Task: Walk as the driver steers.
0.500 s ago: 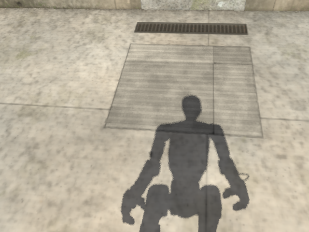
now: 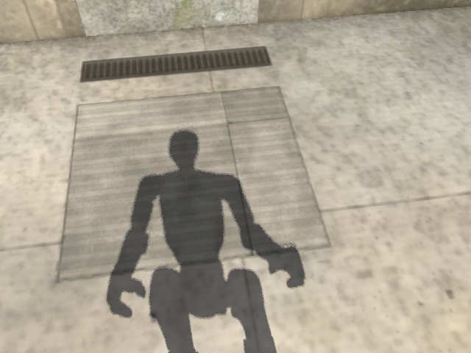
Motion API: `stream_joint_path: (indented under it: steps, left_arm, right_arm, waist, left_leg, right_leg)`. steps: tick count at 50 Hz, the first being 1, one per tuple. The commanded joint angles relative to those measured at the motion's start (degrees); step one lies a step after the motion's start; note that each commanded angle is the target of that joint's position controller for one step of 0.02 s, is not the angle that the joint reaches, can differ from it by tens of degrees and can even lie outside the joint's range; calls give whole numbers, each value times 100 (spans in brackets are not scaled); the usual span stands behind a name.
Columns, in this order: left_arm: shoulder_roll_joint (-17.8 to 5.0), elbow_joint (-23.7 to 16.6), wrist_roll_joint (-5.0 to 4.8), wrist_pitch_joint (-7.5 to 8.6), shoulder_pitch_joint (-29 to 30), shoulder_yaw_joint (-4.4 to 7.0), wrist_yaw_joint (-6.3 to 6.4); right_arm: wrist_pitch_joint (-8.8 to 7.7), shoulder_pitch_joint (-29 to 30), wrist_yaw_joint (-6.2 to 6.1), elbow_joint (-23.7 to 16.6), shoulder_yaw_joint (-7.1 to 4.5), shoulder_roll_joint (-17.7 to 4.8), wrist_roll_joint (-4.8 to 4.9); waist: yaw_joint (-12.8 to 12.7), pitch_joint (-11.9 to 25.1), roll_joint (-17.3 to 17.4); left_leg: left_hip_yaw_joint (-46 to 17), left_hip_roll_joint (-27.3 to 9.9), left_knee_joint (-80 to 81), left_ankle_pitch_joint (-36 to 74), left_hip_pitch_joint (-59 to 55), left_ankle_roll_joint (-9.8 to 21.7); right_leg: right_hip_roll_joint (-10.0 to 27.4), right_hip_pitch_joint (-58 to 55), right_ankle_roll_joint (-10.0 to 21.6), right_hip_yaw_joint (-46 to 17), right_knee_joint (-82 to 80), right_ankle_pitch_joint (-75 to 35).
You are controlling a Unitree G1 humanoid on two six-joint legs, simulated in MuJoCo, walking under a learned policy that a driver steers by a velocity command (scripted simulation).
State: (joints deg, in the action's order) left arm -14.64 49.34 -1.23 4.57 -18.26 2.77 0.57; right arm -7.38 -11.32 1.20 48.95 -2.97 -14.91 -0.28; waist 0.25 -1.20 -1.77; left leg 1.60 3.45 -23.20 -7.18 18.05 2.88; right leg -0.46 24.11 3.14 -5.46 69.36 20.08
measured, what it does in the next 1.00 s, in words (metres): walks ahead, turning left: right foot, then left foot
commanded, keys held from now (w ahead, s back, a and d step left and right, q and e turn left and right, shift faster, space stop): w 0.24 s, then w+q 0.76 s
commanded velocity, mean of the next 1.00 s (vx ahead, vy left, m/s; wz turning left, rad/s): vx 0.50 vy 0.00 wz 0.26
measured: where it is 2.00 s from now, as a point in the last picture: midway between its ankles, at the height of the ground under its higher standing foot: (186, 210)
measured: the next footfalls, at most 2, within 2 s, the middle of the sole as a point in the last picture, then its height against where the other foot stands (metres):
right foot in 0.36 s outside the picture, level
left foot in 0.90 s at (203, 309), level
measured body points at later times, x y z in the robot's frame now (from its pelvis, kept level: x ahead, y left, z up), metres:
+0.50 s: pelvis +0.27 -0.07 +0.00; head +0.29 -0.08 +0.45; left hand +0.39 +0.20 -0.10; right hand +0.33 -0.34 -0.14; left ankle +0.19 +0.08 -0.65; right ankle +0.31 -0.16 -0.74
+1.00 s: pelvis +0.52 +0.02 -0.02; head +0.55 +0.04 +0.43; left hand +0.48 +0.31 -0.14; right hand +0.77 -0.17 -0.11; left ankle +0.56 +0.10 -0.74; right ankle +0.41 -0.17 -0.63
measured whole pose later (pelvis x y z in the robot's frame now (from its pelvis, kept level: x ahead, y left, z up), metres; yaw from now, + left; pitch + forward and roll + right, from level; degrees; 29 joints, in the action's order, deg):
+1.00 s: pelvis +0.52 +0.02 -0.02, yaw +21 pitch +2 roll -1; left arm -15.8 48.4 -1.4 5.9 -15.2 3.2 0.4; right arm -2.9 -8.2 2.7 40.6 -4.2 -16.0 1.1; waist -1.0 -3.5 0.1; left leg 2.7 4.0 -35.1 -11.5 25.5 6.3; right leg 3.4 16.9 -0.1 0.6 69.9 25.7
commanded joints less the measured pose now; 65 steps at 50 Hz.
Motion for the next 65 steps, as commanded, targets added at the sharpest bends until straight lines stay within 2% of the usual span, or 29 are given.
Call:
stream_joint_path:
  steps: [1, 6, 9, 13, 15, 17, 18, 19, 20, 21, 22, 24, 26, 30, 34, 39, 42, 44, 45, 46, 47, 48, 49, 50, 51, 52, 56, 60, 65]
  left_arm:
    - [-235, -412, 34, 62, -131, 65, -11]
    - [-128, -800, 118, 70, 816, -55, -34]
    - [-149, -938, 69, 102, 1389, -84, -89]
    - [-306, -1219, 2, 136, 1998, -58, -182]
    - [-458, -1252, 5, 192, 1849, 9, -216]
    - [-880, -897, 49, 229, 568, 243, -160]
    - [-1393, -733, 145, 217, -575, 393, -87]
    - [-1761, -631, 200, 144, -875, 461, -116]
    - [-1137, -635, 168, 159, -837, 328, -132]
    - [-852, -693, 117, 188, -400, 229, -135]
    - [-654, -738, 117, 205, 72, 159, -159]
    - [-398, -702, 159, 248, 545, 104, -192]
    - [-417, -583, 188, 312, 573, 143, -184]
    - [-603, -346, 223, 314, 371, 228, -69]
    - [-792, -232, 192, 249, 247, 269, 16]
    - [-953, -11, 89, 71, -224, 321, 50]
    - [-1162, -35, 39, -43, -109, 369, 79]
    - [-1322, -91, 13, -134, 39, 407, 124]
    - [-1293, -139, -4, -140, 105, 381, 142]
    - [-780, -311, 219, -60, -88, 218, 117]
    - [-319, -630, 149, 182, -395, 44, 20]
    - [-882, -755, -70, 385, 451, 167, -55]
    - [-895, -894, -166, 456, 741, 169, -74]
    - [-823, -812, -50, 456, 704, 161, -18]
    - [-885, -760, 87, 402, 621, 217, 21]
    - [-890, -756, 126, 314, 496, 244, 8]
    - [-625, -972, 238, 128, 802, 199, 31]
    - [-394, -1130, 196, 165, 1565, 79, -44]
    - [-551, -1363, 97, 277, 2240, 81, -207]
  right_arm:
    - [-58, -202, 26, -138, -49, -389, -10]
    - [2, -542, -49, 30, -140, -817, 78]
    - [68, -811, -62, 131, -130, -906, 144]
    - [166, -1205, -56, 310, -112, -942, 196]
    - [245, -1180, -76, 333, -126, -1024, 201]
    - [287, -1043, -94, 263, -70, -936, 152]
    - [257, -947, -94, 43, 69, -587, 18]
    - [142, -1685, -87, -8, 250, 102, 127]
    - [91, -1495, -102, 102, 78, -596, 276]
    - [85, -1052, -111, -27, -22, -852, 340]
    - [127, -831, -146, -49, -33, -776, 288]
    - [276, -794, -155, -65, -81, -587, 206]
    - [403, -835, -121, -91, -73, -356, 224]
    - [486, -393, -94, -351, -102, -284, 179]
    - [459, 344, 46, -631, -56, -201, 135]
    - [446, 1226, 228, -1129, -6, -149, 155]
    - [467, 1156, 300, -1317, -87, -304, 170]
    - [496, 177, 274, -1159, -291, -652, 198]
    - [513, -778, 186, -913, -499, -1024, 193]
    - [568, -1319, 39, -776, -643, -1593, 186]
    - [474, -1079, 72, -994, -626, -1871, 137]
    - [422, -1205, 111, -976, -486, -1335, 105]
    - [365, -967, 109, -957, -421, -1094, 107]
    - [337, -527, 109, -1038, -361, -914, 141]
    - [331, -185, 91, -1130, -305, -722, 122]
    - [328, -52, 67, -1212, -275, -660, 68]
    - [288, -285, -62, -1163, -340, -896, 102]
    - [331, -647, -155, -1004, -299, -825, 131]
    - [343, -1096, -153, -760, -286, -899, 141]
  waist:
    - [-93, 280, 515]
    - [88, 14, 446]
    - [284, -68, 526]
    - [426, -202, 594]
    - [207, -162, 635]
    - [-460, 552, 507]
    - [-899, 1488, -193]
    - [-570, 2145, -1743]
    - [-712, 1840, -1052]
    - [-599, 1112, -738]
    - [-404, 794, -395]
    - [-90, 346, -464]
    - [39, 225, -365]
    - [29, -10, -128]
    - [-193, -236, -68]
    - [-487, -504, -13]
    - [-251, -242, -246]
    - [355, 385, -426]
    - [856, 875, -252]
    - [776, 1314, 934]
    - [269, 2218, 1689]
    - [710, 2010, 773]
    - [569, 1239, 651]
    - [244, 780, 90]
    - [25, 576, 120]
    - [-128, 512, 247]
    - [-145, 311, 294]
    - [223, 221, 578]
    - [528, -8, 692]
  left_leg:
    - [-1804, -1573, 1413, 328, -981, 1131]
    - [-1110, -1523, 1726, 720, -786, 1134]
    - [-713, -1349, 1616, 767, -747, 926]
    - [-908, -1640, 1321, 526, -1245, 801]
    - [-1085, -1750, 978, 708, -1409, 704]
    - [-786, -1303, -493, 1727, -1036, 437]
    - [-419, -850, -2407, 465, 84, 176]
    - [-291, -85, -4211, -2439, 2081, -87]
    - [-940, -342, -4995, -2457, 2609, -61]
    - [-921, -583, -5081, -1892, 2810, 7]
    - [-820, -825, -4898, -1391, 2561, -33]
    - [-828, -1079, -4460, -821, 2090, -84]
    - [-793, -1090, -4380, -539, 1923, -116]
    - [-928, -1053, -3670, 265, 2441, -190]
    - [-532, -993, -2409, 1128, 2333, -148]
    - [-64, -915, -1626, 725, 2602, 62]
    - [406, -530, -1460, -82, 1898, 331]
    - [674, -40, -1330, -457, 496, 614]
    - [491, 114, -876, -80, -1041, 849]
    - [-1390, -1126, -868, 347, -2735, 1226]
    - [-4865, -2326, 223, -893, -4179, 2440]
    - [-4626, -2242, 701, -964, -4028, 2067]
    - [-3717, -2047, 682, -561, -3310, 1819]
    - [-3003, -1762, 682, 45, -2359, 1595]
    - [-2510, -1538, 744, 574, -1664, 1472]
    - [-2301, -1394, 877, 838, -1220, 1436]
    - [-1736, -1121, 1059, 1663, -539, 1445]
    - [-1259, -823, 978, 1283, -546, 1056]
    - [-1700, -1254, 703, 732, -1207, 999]
  right_leg:
    - [659, 1069, -5, -66, -299, -309]
    - [790, 1294, -184, 234, -2052, -1388]
    - [575, 895, -230, 465, -3034, -2106]
    - [439, 766, -117, 476, -3661, -1931]
    - [314, 350, -2, 504, -3998, -1594]
    - [226, -1505, 228, 539, -4247, -1508]
    - [1416, -3202, 620, -678, -4191, -1509]
    - [2620, -4677, 1391, -3039, -4843, -651]
    - [2495, -4274, 1308, -3304, -5155, -73]
    - [2316, -3573, 1055, -2374, -5223, -342]
    - [2039, -2875, 902, -1679, -5391, -795]
    - [1639, -1979, 720, -702, -5815, -1331]
    - [1539, -1678, 736, -147, -6027, -1999]
    - [1562, -1807, 767, 572, -6160, -2626]
    - [1497, -1940, 627, 1181, -6251, -2521]
    - [1752, -2835, 535, 1529, -5924, -2872]
    - [1781, -3077, 371, 1786, -5156, -4923]
    - [1666, -2921, 231, 1932, -3675, -6454]
    - [1419, -2178, 16, 2019, -2327, -5886]
    - [972, -378, -236, 1943, -397, -1903]
    - [-205, 1625, -454, 714, 1264, 1485]
    - [101, 2251, -311, -70, 1424, 1118]
    - [324, 2440, -177, 17, 1058, 580]
    - [593, 2090, -182, 34, 556, 155]
    - [754, 1672, -235, 40, 100, -78]
    - [839, 1313, -286, 16, -88, -231]
    - [715, 1239, -622, 231, -1106, -886]
    - [475, 1005, -634, 358, -2913, -2401]
    - [309, 1014, -389, 344, -3835, -2539]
